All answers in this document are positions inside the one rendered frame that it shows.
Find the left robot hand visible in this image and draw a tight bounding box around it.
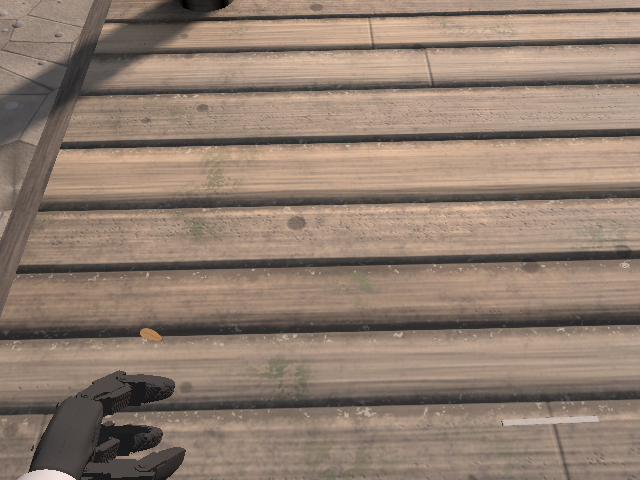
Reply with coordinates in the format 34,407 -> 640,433
28,370 -> 186,480

